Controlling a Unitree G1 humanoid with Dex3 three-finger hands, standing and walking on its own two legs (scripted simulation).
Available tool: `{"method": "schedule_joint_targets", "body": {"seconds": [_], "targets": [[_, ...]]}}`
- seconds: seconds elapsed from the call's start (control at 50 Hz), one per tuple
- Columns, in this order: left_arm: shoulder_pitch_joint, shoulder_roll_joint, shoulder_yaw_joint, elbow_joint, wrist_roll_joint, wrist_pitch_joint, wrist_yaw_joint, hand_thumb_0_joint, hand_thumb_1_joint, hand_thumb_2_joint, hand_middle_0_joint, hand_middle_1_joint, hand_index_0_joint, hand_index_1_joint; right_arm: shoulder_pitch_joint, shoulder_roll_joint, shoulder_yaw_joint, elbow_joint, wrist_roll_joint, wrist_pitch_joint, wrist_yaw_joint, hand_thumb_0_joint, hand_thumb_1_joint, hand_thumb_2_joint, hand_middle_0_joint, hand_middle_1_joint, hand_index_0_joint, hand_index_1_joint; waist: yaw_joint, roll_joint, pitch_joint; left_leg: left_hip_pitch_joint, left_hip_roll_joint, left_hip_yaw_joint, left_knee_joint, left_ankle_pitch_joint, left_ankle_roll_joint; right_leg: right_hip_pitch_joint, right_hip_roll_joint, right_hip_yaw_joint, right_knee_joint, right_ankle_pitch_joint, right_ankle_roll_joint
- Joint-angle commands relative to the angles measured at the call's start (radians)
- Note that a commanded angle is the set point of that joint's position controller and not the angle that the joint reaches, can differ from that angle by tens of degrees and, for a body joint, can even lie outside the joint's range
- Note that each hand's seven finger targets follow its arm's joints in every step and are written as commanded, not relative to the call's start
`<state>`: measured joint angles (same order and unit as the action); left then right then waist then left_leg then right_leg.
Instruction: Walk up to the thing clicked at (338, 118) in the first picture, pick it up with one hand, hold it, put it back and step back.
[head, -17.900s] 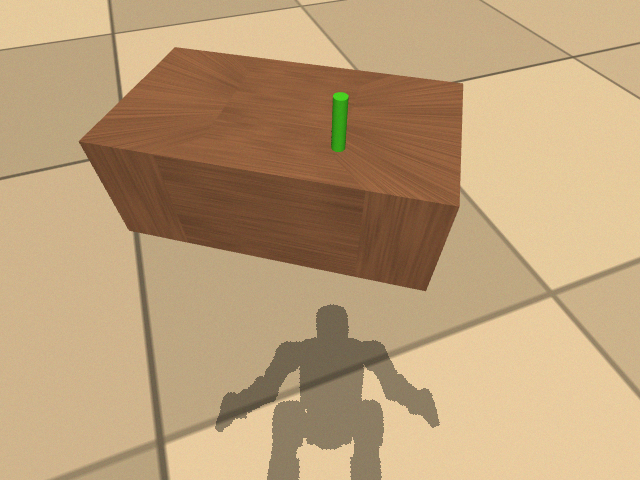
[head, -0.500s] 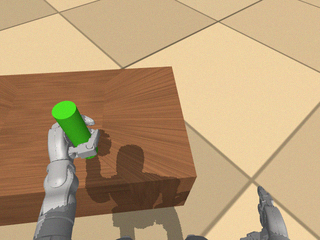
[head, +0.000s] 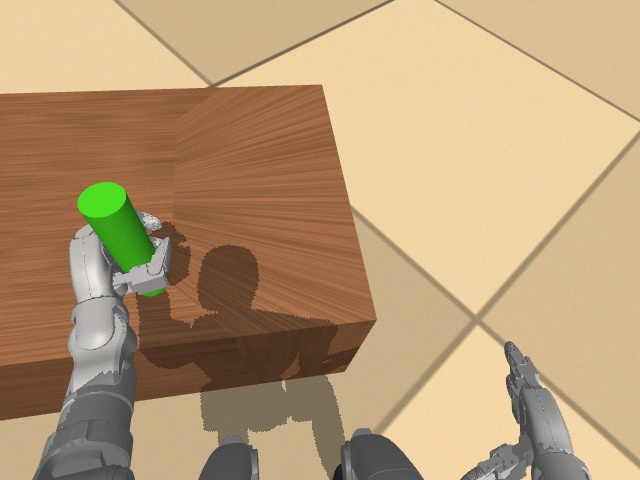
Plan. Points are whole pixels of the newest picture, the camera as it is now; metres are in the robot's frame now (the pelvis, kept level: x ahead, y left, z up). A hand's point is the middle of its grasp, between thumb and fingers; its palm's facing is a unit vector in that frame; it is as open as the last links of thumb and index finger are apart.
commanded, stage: crouch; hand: left
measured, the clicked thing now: (131, 247) +0.39 +0.20 +0.03
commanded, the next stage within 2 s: lower in 1.00 s
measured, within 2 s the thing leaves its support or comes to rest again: rests again in 1.98 s
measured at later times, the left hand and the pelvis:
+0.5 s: hand (155, 241) +0.46 +0.21 -0.07, palm faces +0.22 -0.98 -0.01, open 5.8 cm; pelvis -0.01 +0.01 -0.05, yaw -1 degrees
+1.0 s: hand (158, 233) +0.49 +0.22 -0.10, palm faces +0.23 -0.97 -0.01, open 5.8 cm; pelvis -0.02 +0.00 -0.08, yaw -2 degrees
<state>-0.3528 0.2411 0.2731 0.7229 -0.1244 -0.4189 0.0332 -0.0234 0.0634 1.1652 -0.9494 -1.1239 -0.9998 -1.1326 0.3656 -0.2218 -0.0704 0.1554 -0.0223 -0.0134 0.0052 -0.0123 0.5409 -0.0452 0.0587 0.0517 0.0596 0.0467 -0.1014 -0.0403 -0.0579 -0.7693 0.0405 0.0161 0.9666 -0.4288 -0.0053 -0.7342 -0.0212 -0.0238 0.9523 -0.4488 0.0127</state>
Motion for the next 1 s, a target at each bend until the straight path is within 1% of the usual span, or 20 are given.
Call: {"method": "schedule_joint_targets", "body": {"seconds": [0.0,0.04,0.1,0.14,0.18,0.22,0.24,0.28,0.3,0.32,0.38,0.44,0.48,0.52,0.56,0.66,0.7,0.74,0.92,0.98], "targets": [[-0.481,0.235,0.068,-0.187,0.002,-0.177,-0.011,0.0,0.507,1.298,-1.384,-1.433,-1.399,-1.431,-0.028,-0.143,-0.064,-0.276,-0.01,-0.057,0.006,0.0,0.545,-0.05,0.05,0.05,0.05,0.05,-0.013,0.113,-0.504,0.233,-0.022,-0.029,-0.027,0.308,0.009,0.085,0.017,0.009,-0.04,0.327,-0.02],[-0.499,0.246,0.078,-0.141,0.0,-0.204,-0.018,0.0,0.476,1.301,-1.381,-1.432,-1.394,-1.432,-0.008,-0.138,-0.05,-0.286,-0.015,-0.046,0.014,0.0,0.542,-0.051,0.05,0.05,0.05,0.05,-0.014,0.118,-0.519,0.196,-0.024,-0.033,-0.006,0.3,0.007,0.064,0.022,0.007,-0.019,0.317,-0.022],[-0.512,0.293,0.122,-0.051,0.004,-0.227,-0.022,0.0,0.522,1.302,-1.394,-1.438,-1.408,-1.436,0.05,-0.182,-0.086,-0.311,-0.024,-0.038,0.018,0.0,0.539,-0.051,0.05,0.05,0.05,0.05,-0.034,0.132,-0.548,0.168,-0.023,-0.037,0.024,0.303,0.005,0.026,0.025,0.004,0.006,0.314,-0.025],[-0.529,0.295,0.113,-0.026,0.015,-0.24,-0.023,0.0,0.545,1.298,-1.399,-1.436,-1.413,-1.433,0.076,-0.164,-0.069,-0.309,-0.027,-0.033,0.029,0.0,0.54,-0.051,0.05,0.05,0.05,0.05,-0.044,0.188,-0.553,0.166,-0.021,-0.041,0.049,0.324,0.0,-0.022,0.028,-0.001,0.032,0.311,-0.029],[-0.54,0.299,0.118,0.01,0.025,-0.243,-0.018,0.0,0.568,1.298,-1.412,-1.444,-1.427,-1.439,0.06,-0.203,-0.105,-0.351,-0.028,-0.033,0.029,0.0,0.538,-0.05,0.05,0.05,0.05,0.05,-0.061,0.176,-0.549,0.145,-0.015,-0.053,0.055,0.308,-0.004,-0.059,0.034,-0.011,0.052,0.283,-0.033],[-0.574,0.297,0.11,0.042,0.036,-0.25,-0.023,0.0,0.556,1.303,-1.405,-1.446,-1.421,-1.44,0.08,-0.162,-0.063,-0.336,-0.03,-0.027,0.038,0.0,0.542,-0.05,0.05,0.05,0.05,0.05,-0.069,0.199,-0.532,0.108,-0.016,-0.051,0.07,0.278,-0.002,-0.089,0.035,-0.01,0.061,0.264,-0.033],[-0.577,0.303,0.127,0.056,0.031,-0.254,-0.024,0.0,0.586,1.308,-1.41,-1.448,-1.426,-1.441,0.071,-0.173,-0.073,-0.358,-0.03,-0.029,0.038,0.0,0.544,-0.049,0.05,0.05,0.05,0.05,-0.076,0.186,-0.531,0.09,-0.014,-0.056,0.075,0.265,-0.002,-0.097,0.038,-0.015,0.07,0.252,-0.033],[-0.597,0.336,0.14,0.07,0.037,-0.258,-0.023,0.0,0.598,1.319,-1.431,-1.469,-1.45,-1.46,0.096,-0.202,-0.1,-0.367,-0.032,-0.028,0.039,0.0,0.543,-0.049,0.051,0.05,0.05,0.05,-0.088,0.199,-0.571,0.109,-0.01,-0.062,0.097,0.32,-0.003,-0.105,0.041,-0.019,0.093,0.287,-0.035],[-0.629,0.353,0.142,0.056,0.042,-0.262,-0.024,0.0,0.584,1.317,-1.419,-1.461,-1.438,-1.453,0.081,-0.196,-0.089,-0.378,-0.035,-0.027,0.043,0.0,0.545,-0.049,0.051,0.05,0.05,0.05,-0.087,0.219,-0.585,0.111,-0.01,-0.063,0.111,0.341,-0.004,-0.12,0.044,-0.02,0.104,0.296,-0.034],[-0.627,0.321,0.128,0.085,0.042,-0.264,-0.029,0.0,0.612,1.319,-1.418,-1.459,-1.437,-1.45,0.08,-0.177,-0.065,-0.395,-0.036,-0.029,0.047,0.0,0.549,-0.048,0.051,0.05,0.05,0.05,-0.098,0.215,-0.577,0.108,-0.006,-0.07,0.117,0.347,-0.007,-0.146,0.046,-0.025,0.115,0.286,-0.036],[-0.653,0.385,0.164,0.093,0.052,-0.272,-0.024,0.0,0.603,1.315,-1.41,-1.446,-1.424,-1.441,0.083,-0.211,-0.104,-0.393,-0.036,-0.024,0.045,0.0,0.544,-0.05,0.05,0.05,0.05,0.05,-0.102,0.221,-0.588,0.069,-0.008,-0.07,0.136,0.31,-0.003,-0.158,0.047,-0.023,0.133,0.266,-0.037],[-0.675,0.381,0.157,0.103,0.055,-0.278,-0.028,0.0,0.598,1.324,-1.412,-1.448,-1.423,-1.446,0.092,-0.196,-0.078,-0.427,-0.039,-0.025,0.051,0.0,0.544,-0.05,0.05,0.05,0.05,0.05,-0.113,0.254,-0.623,0.077,-0.007,-0.074,0.157,0.323,-0.006,-0.185,0.049,-0.026,0.157,0.262,-0.039],[-0.707,0.435,0.189,0.109,0.061,-0.281,-0.026,0.0,0.595,1.323,-1.41,-1.449,-1.421,-1.447,0.1,-0.218,-0.106,-0.399,-0.04,-0.022,0.049,0.0,0.539,-0.051,0.05,0.05,0.05,0.05,-0.122,0.271,-0.611,0.046,-0.007,-0.074,0.168,0.289,-0.004,-0.213,0.05,-0.024,0.166,0.24,-0.039],[-0.72,0.407,0.175,0.128,0.062,-0.279,-0.033,0.0,0.595,1.312,-1.402,-1.437,-1.416,-1.433,0.086,-0.205,-0.081,-0.433,-0.044,-0.024,0.053,0.0,0.541,-0.051,0.051,0.05,0.05,0.05,-0.132,0.26,-0.64,0.046,-0.002,-0.082,0.182,0.318,-0.005,-0.218,0.054,-0.031,0.181,0.254,-0.041],[-0.728,0.467,0.209,0.124,0.064,-0.282,-0.03,0.0,0.599,1.33,-1.397,-1.439,-1.408,-1.438,0.085,-0.205,-0.084,-0.425,-0.043,-0.02,0.052,0.0,0.54,-0.052,0.051,0.05,0.05,0.05,-0.121,0.289,-0.657,0.02,-0.009,-0.073,0.198,0.312,0.0,-0.207,0.05,-0.022,0.188,0.262,-0.039],[-0.747,0.47,0.211,0.191,0.065,-0.276,-0.039,0.0,0.6,1.337,-1.411,-1.456,-1.425,-1.452,0.088,-0.223,-0.098,-0.457,-0.042,-0.02,0.047,0.0,0.541,-0.051,0.051,0.05,0.05,0.05,-0.157,0.281,-0.647,-0.01,-0.007,-0.081,0.212,0.268,0.002,-0.24,0.055,-0.022,0.198,0.233,-0.039],[-0.753,0.491,0.215,0.197,0.071,-0.274,-0.044,0.0,0.603,1.345,-1.408,-1.456,-1.421,-1.453,0.088,-0.2,-0.071,-0.451,-0.04,-0.023,0.051,0.0,0.54,-0.052,0.051,0.05,0.05,0.05,-0.152,0.281,-0.634,-0.048,-0.011,-0.073,0.224,0.233,0.009,-0.244,0.053,-0.015,0.195,0.217,-0.037],[-0.754,0.521,0.23,0.195,0.074,-0.271,-0.045,0.0,0.615,1.343,-1.405,-1.455,-1.418,-1.452,0.086,-0.222,-0.095,-0.479,-0.039,-0.023,0.047,0.0,0.541,-0.052,0.051,0.05,0.05,0.05,-0.164,0.27,-0.662,-0.076,-0.015,-0.067,0.237,0.222,0.016,-0.212,0.049,0.0,0.194,0.234,-0.031],[-0.804,0.575,0.252,0.205,0.088,-0.269,-0.042,0.0,0.568,1.324,-1.391,-1.434,-1.404,-1.432,0.07,-0.227,-0.099,-0.508,-0.035,-0.027,0.046,0.0,0.537,-0.053,0.051,0.05,0.05,0.05,-0.178,0.307,-0.654,-0.095,-0.012,-0.076,0.252,0.211,0.013,-0.262,0.054,-0.004,0.216,0.208,-0.036],[-0.808,0.555,0.242,0.219,0.082,-0.266,-0.047,0.0,0.562,1.317,-1.385,-1.427,-1.398,-1.425,0.095,-0.219,-0.093,-0.504,-0.036,-0.031,0.046,0.0,0.538,-0.053,0.051,0.05,0.051,0.05,-0.192,0.324,-0.678,-0.068,-0.008,-0.078,0.27,0.261,0.012,-0.27,0.057,-0.011,0.228,0.246,-0.035]]}}
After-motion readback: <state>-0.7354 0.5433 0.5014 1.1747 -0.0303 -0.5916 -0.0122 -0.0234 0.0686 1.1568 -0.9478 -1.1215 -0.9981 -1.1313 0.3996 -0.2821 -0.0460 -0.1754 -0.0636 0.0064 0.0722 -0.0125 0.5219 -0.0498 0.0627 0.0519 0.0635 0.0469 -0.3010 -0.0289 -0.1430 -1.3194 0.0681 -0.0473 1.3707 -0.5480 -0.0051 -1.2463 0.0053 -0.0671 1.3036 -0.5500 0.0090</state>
